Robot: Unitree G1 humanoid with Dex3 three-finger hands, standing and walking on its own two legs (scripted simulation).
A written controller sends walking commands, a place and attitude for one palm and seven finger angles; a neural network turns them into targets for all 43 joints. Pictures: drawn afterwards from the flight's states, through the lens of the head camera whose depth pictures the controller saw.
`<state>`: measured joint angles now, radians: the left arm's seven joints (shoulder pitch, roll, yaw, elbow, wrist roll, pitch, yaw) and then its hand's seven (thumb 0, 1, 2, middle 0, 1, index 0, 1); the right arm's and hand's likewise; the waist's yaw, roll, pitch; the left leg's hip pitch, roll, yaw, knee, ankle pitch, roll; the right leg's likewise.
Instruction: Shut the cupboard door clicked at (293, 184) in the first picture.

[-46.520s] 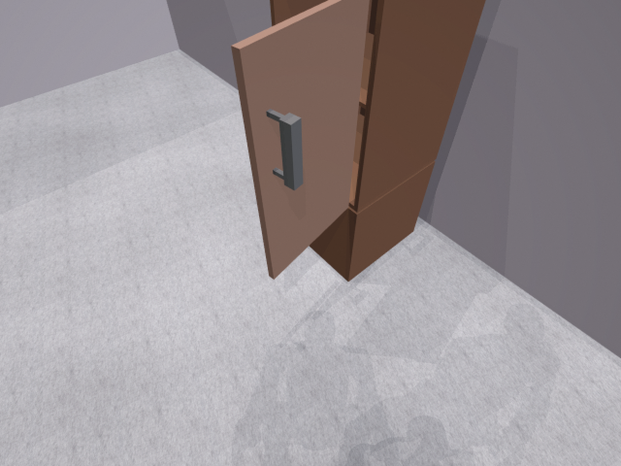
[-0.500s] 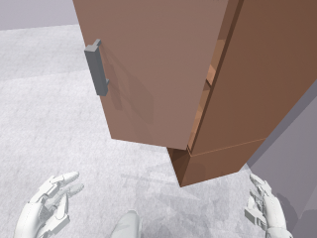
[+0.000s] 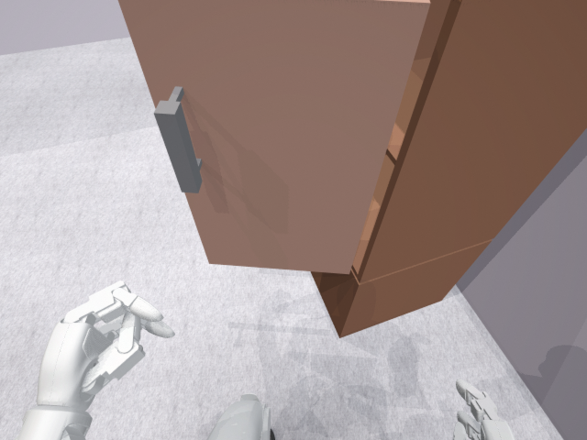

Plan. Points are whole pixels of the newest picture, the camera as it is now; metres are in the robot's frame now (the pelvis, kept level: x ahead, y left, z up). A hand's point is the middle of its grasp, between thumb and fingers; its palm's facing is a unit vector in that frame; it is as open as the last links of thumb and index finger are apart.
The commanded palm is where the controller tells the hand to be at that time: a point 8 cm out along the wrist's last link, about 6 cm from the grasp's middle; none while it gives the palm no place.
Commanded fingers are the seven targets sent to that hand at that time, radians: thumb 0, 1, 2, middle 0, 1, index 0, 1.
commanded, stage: raise the hand and make a fist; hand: left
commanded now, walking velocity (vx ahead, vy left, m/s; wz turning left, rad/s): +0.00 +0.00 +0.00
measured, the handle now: (185, 141) +0.49 +0.20 +0.13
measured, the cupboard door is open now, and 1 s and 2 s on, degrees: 66 66 66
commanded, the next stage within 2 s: bring the fist close to the handle in 0.94 s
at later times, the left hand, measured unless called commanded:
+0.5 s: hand (113, 341) +0.20 +0.20 +0.12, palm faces +0.00 -1.00 -0.05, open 3.1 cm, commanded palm +0.18 +0.25 +0.13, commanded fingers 0.00 0.90 0.90 -1.30 -1.50 -1.30 -1.50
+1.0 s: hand (139, 324) +0.21 +0.17 +0.14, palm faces +0.00 -1.00 -0.07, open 3.1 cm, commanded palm +0.19 +0.22 +0.13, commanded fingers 0.00 0.90 0.90 -1.30 -1.50 -1.30 -1.50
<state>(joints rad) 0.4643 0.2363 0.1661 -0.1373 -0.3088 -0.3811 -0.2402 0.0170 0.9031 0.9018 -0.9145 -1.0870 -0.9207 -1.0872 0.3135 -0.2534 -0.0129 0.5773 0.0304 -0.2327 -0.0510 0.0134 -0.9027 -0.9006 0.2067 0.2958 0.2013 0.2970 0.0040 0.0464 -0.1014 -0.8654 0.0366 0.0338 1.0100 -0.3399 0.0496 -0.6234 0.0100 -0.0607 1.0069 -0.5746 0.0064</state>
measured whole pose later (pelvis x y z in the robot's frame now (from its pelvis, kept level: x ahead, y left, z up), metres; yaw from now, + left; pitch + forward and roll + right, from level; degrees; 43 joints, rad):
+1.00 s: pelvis -0.01 -0.02 +0.03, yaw +1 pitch +2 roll -2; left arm 0.34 0.27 0.18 -0.12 -0.31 -0.20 -0.25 0.02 0.90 0.90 -1.30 -1.50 -1.30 -1.50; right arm 0.27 -0.27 0.04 0.59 0.05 -0.28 -0.06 0.01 -0.90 -0.90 0.21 0.30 0.20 0.30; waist 0.01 0.06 -0.06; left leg -0.59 0.03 0.01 0.79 -0.24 0.02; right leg -0.37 0.02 -0.07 0.80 -0.48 -0.02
